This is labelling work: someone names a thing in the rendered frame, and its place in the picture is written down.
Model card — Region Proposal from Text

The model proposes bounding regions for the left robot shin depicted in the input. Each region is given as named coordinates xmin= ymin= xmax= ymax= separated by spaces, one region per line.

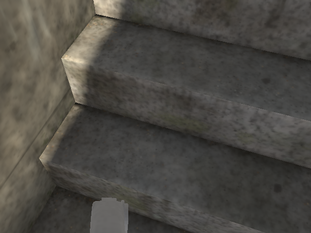
xmin=89 ymin=201 xmax=98 ymax=231

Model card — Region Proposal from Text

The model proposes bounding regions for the left robot thigh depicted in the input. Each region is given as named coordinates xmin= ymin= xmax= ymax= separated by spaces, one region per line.
xmin=89 ymin=197 xmax=128 ymax=233

